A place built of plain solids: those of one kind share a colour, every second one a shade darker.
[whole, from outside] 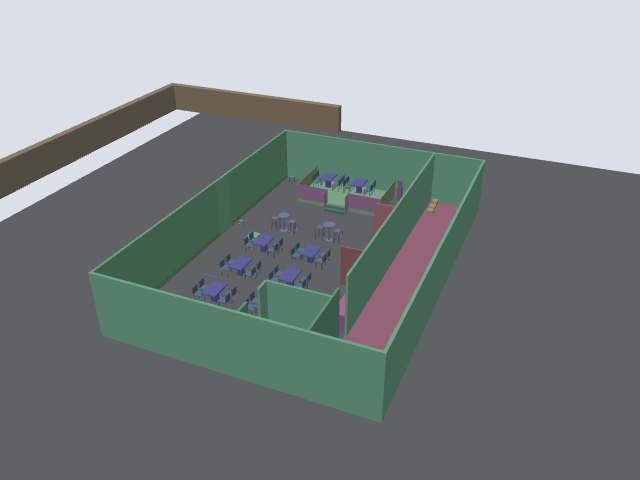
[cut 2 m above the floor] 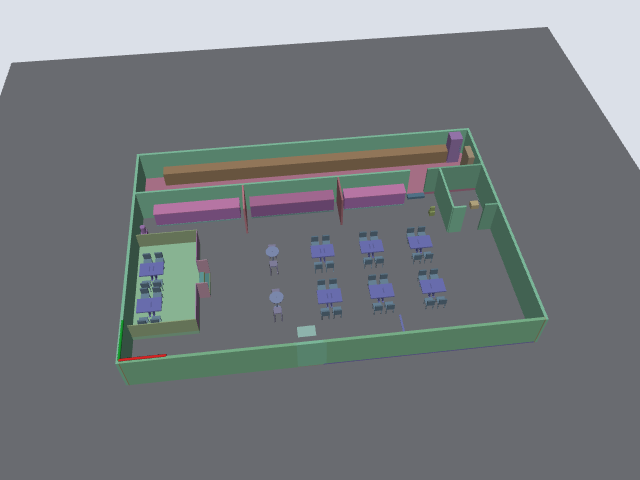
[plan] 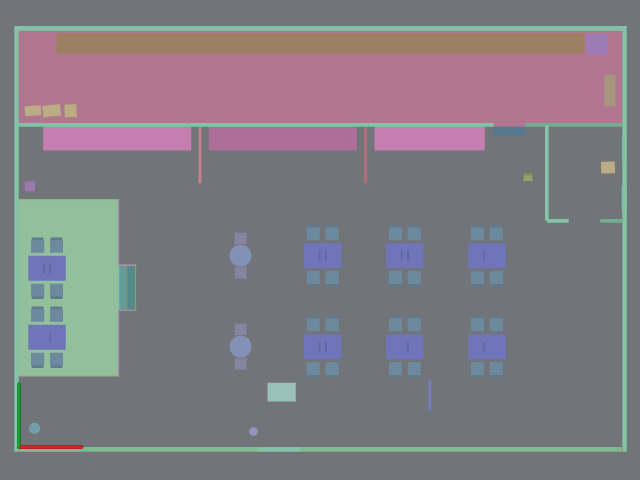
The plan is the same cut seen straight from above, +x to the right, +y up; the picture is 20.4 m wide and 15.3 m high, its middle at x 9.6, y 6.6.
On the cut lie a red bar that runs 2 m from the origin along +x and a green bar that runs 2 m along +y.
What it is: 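A food court's seating hall of the 2010s to 2020s; 19.2 x 13.3 m, ceiling 3.5 m, a street door 0.95 x 2.1 m in the glazed front; tables 0.75 m, chairs 0.45 m, bar tops 1.06 m, a counter 1.0 m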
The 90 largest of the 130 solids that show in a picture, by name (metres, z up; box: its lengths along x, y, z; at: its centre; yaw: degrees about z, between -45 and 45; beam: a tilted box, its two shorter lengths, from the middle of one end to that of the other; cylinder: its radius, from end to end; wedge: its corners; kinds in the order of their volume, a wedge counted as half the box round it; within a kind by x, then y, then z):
{
 "street_hedge_1": {"box": [0.6, 16.6, 2.25], "at": [-9.98, -8.3, 1.07]},
 "street_hedge_2": {"box": [39.8, 0.6, 2.25], "at": [9.62, -16.3, 1.07]},
 "wall_1": {"box": [0.15, 13.57, 3.52], "at": [-0.07, 6.63, 1.71]},
 "wall_2": {"box": [15.13, 0.12, 3.52], "at": [7.57, 10.27, 1.71]},
 "wall_3": {"box": [1.5, 0.15, 3.52], "at": [8.38, -0.07, 1.71]},
 "wall_4": {"box": [19.53, 0.15, 3.52], "at": [9.62, 13.35, 1.71]},
 "wall_5": {"box": [0.12, 3.06, 3.52], "at": [16.83, 8.74, 1.71]},
 "wall_6": {"box": [0.7, 0.12, 3.52], "at": [17.18, 7.21, 1.71]},
 "wall_7": {"box": [3.1, 0.12, 3.52], "at": [17.68, 10.27, 1.71]},
 "wall_8": {"box": [0.7, 0.12, 3.52], "at": [18.88, 7.21, 1.71]},
 "wall_9": {"box": [0.15, 7.51, 3.52], "at": [19.3, 3.6, 1.71]},
 "wall_10": {"box": [0.15, 3.3, 3.52], "at": [19.3, 8.71, 1.71]},
 "wall_11": {"box": [0.15, 3.36, 3.52], "at": [19.3, 11.74, 1.71]},
 "zone_back_1": {"box": [19.23, 3.06, 0.22], "at": [9.62, 11.74, 0.06]},
 "back_worktop_1": {"box": [16.83, 0.65, 0.95], "at": [9.62, 12.86, 0.59]},
 "window_wall_1": {"box": [7.78, 0.15, 3.52], "at": [3.89, -0.07, 1.71]},
 "window_wall_2": {"box": [10.25, 0.15, 3.52], "at": [14.1, -0.07, 1.71]},
 "counter_1": {"box": [4.68, 0.7, 1.05], "at": [3.14, 9.86, 0.47]},
 "counter_2": {"box": [4.68, 0.7, 1.05], "at": [8.41, 9.86, 0.47]},
 "counter_3": {"box": [3.48, 0.7, 1.05], "at": [13.09, 9.86, 0.47]},
 "dais_1": {"box": [3.2, 5.66, 0.35], "at": [1.6, 5.08, 0.12]},
 "back_fridge_1": {"box": [0.7, 0.68, 1.9], "at": [18.43, 12.84, 1.07]},
 "kiosk_wall_1": {"box": [0.1, 1.8, 2.35], "at": [5.78, 9.31, 1.12]},
 "kiosk_wall_2": {"box": [0.1, 1.8, 2.35], "at": [11.05, 9.31, 1.12]},
 "shelf_1": {"box": [0.35, 1.0, 1.95], "at": [18.84, 11.37, 1.09]},
 "meeting_table_1": {"box": [1.2, 0.8, 0.07], "at": [0.9, 3.5, 1.01]},
 "meeting_table_2": {"box": [1.2, 0.8, 0.07], "at": [0.9, 5.7, 1.01]},
 "meeting_table_3": {"box": [1.2, 0.8, 0.07], "at": [9.69, 3.2, 0.71]},
 "meeting_table_4": {"box": [1.2, 0.8, 0.07], "at": [9.69, 6.1, 0.71]},
 "meeting_table_5": {"box": [1.2, 0.8, 0.07], "at": [12.3, 3.2, 0.71]},
 "meeting_table_6": {"box": [1.2, 0.8, 0.07], "at": [12.3, 6.1, 0.71]},
 "meeting_table_7": {"box": [1.2, 0.8, 0.07], "at": [14.92, 3.2, 0.71]},
 "meeting_table_8": {"box": [1.2, 0.8, 0.07], "at": [14.92, 6.1, 0.71]},
 "counter_top_1": {"box": [4.72, 0.78, 0.04], "at": [3.14, 9.84, 1.02]},
 "counter_top_2": {"box": [4.72, 0.78, 0.04], "at": [8.41, 9.84, 1.02]},
 "counter_top_3": {"box": [3.52, 0.78, 0.04], "at": [13.09, 9.84, 1.02]},
 "side_chair_1": {"box": [0.38, 0.08, 0.38], "at": [0.6, 4.44, 0.95]},
 "side_chair_2": {"box": [0.38, 0.08, 0.38], "at": [0.6, 4.76, 0.95]},
 "side_chair_3": {"box": [0.38, 0.08, 0.38], "at": [0.6, 6.64, 0.95]},
 "side_chair_4": {"box": [0.38, 0.08, 0.38], "at": [1.2, 4.44, 0.95]},
 "side_chair_5": {"box": [0.38, 0.08, 0.38], "at": [1.2, 4.76, 0.95]},
 "side_chair_6": {"box": [0.38, 0.08, 0.38], "at": [1.2, 6.64, 0.95]},
 "side_chair_7": {"box": [0.38, 0.08, 0.38], "at": [9.39, 2.26, 0.65]},
 "side_chair_8": {"box": [0.38, 0.08, 0.38], "at": [9.39, 4.14, 0.65]},
 "side_chair_9": {"box": [0.38, 0.08, 0.38], "at": [9.39, 5.16, 0.65]},
 "side_chair_10": {"box": [0.38, 0.08, 0.38], "at": [9.39, 7.04, 0.65]},
 "side_chair_11": {"box": [0.38, 0.08, 0.38], "at": [9.99, 2.26, 0.65]},
 "side_chair_12": {"box": [0.38, 0.08, 0.38], "at": [9.99, 4.14, 0.65]},
 "side_chair_13": {"box": [0.38, 0.08, 0.38], "at": [9.99, 7.04, 0.65]},
 "side_chair_14": {"box": [0.38, 0.08, 0.38], "at": [12.0, 2.26, 0.65]},
 "side_chair_15": {"box": [0.38, 0.08, 0.38], "at": [12.0, 4.14, 0.65]},
 "side_chair_16": {"box": [0.38, 0.08, 0.38], "at": [12.0, 5.16, 0.65]},
 "side_chair_17": {"box": [0.38, 0.08, 0.38], "at": [12.0, 7.04, 0.65]},
 "side_chair_18": {"box": [0.38, 0.08, 0.38], "at": [12.6, 2.26, 0.65]},
 "side_chair_19": {"box": [0.38, 0.08, 0.38], "at": [12.6, 4.14, 0.65]},
 "side_chair_20": {"box": [0.38, 0.08, 0.38], "at": [12.6, 5.16, 0.65]},
 "side_chair_21": {"box": [0.38, 0.08, 0.38], "at": [12.6, 7.04, 0.65]},
 "side_chair_22": {"box": [0.38, 0.08, 0.38], "at": [14.62, 2.26, 0.65]},
 "side_chair_23": {"box": [0.38, 0.08, 0.38], "at": [14.62, 4.14, 0.65]},
 "side_chair_24": {"box": [0.38, 0.08, 0.38], "at": [14.62, 5.16, 0.65]},
 "side_chair_25": {"box": [0.38, 0.08, 0.38], "at": [14.62, 7.04, 0.65]},
 "side_chair_26": {"box": [0.38, 0.08, 0.38], "at": [15.22, 2.26, 0.65]},
 "side_chair_27": {"box": [0.38, 0.08, 0.38], "at": [15.22, 4.14, 0.65]},
 "side_chair_28": {"box": [0.38, 0.08, 0.38], "at": [15.22, 5.16, 0.65]},
 "side_chair_29": {"box": [0.38, 0.08, 0.38], "at": [15.22, 7.04, 0.65]},
 "stallriser_1": {"box": [7.78, 0.05, 0.35], "at": [3.89, -0.02, 0.12]},
 "stallriser_2": {"box": [10.25, 0.05, 0.35], "at": [14.1, -0.02, 0.12]},
 "dais_rail_end_1": {"box": [3.2, 0.04, 1.0], "at": [1.6, 2.27, 0.75]},
 "dais_rail_end_2": {"box": [3.2, 0.04, 1.0], "at": [1.6, 7.89, 0.75]},
 "box_cardboard_1": {"box": [0.51, 0.32, 0.36], "at": [0.45, 10.72, 0.3], "yaw": 3.8},
 "box_cardboard_2": {"box": [0.57, 0.37, 0.29], "at": [1.05, 10.72, 0.27], "yaw": 6.0},
 "box_cardboard_3": {"box": [0.38, 0.41, 0.27], "at": [1.65, 10.72, 0.26], "yaw": 1.1},
 "box_cardboard_4": {"box": [0.44, 0.38, 0.35], "at": [18.78, 8.91, 0.13], "yaw": 1.5},
 "dais_steps_1": {"box": [0.27, 1.4, 0.35], "at": [3.33, 5.08, 0.12]},
 "dais_steps_2": {"box": [0.27, 1.4, 0.2], "at": [3.6, 5.08, 0.05]},
 "front_foot_1": {"box": [10.25, 0.15, 0.12], "at": [14.1, -0.07, 0.01]},
 "dais_rail_front_1": {"box": [0.04, 2.13, 1.0], "at": [3.18, 3.31, 0.75]},
 "dais_rail_front_2": {"box": [0.04, 2.13, 1.0], "at": [3.18, 6.84, 0.75]},
 "water_cooler_1": {"box": [0.33, 0.31, 1.03], "at": [0.35, 8.31, 0.47]},
 "water_cooler_2": {"cylinder": 0.14, "from": [0.35, 8.31, 0.98], "to": [0.35, 8.31, 1.4]},
 "back_step_1": {"box": [1.0, 0.3, 0.22], "at": [15.63, 10.06, 0.06]},
 "dais_cheek_1": {"box": [0.54, 0.04, 1.3], "at": [3.47, 4.36, 0.6]},
 "dais_cheek_2": {"box": [0.54, 0.04, 1.3], "at": [3.47, 5.8, 0.6]},
 "plant_pot_1": {"cylinder": 0.18, "from": [0.5, 0.6, 0.0], "to": [0.5, 0.6, 0.38]},
 "door_mat_1": {"box": [0.9, 0.6, 0.07], "at": [8.38, 1.75, -0.02]},
 "bar_table_1": {"cylinder": 0.35, "from": [7.07, 3.2, 1.03], "to": [7.07, 3.2, 1.06]},
 "bar_table_2": {"cylinder": 0.35, "from": [7.07, 6.1, 1.03], "to": [7.07, 6.1, 1.06]},
 "bin_waste_1": {"cylinder": 0.14, "from": [7.48, 0.5, 0.0], "to": [7.48, 0.5, 0.31]},
 "counter_kick_1": {"box": [4.68, 0.012, 0.15], "at": [3.14, 9.5, 0.03]},
 "counter_kick_2": {"box": [4.68, 0.012, 0.15], "at": [8.41, 9.5, 0.03]}
}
